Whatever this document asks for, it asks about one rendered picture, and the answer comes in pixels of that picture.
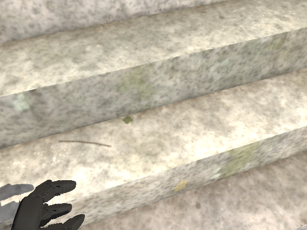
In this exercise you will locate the left robot hand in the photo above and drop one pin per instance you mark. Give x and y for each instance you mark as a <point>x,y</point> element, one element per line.
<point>32,214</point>

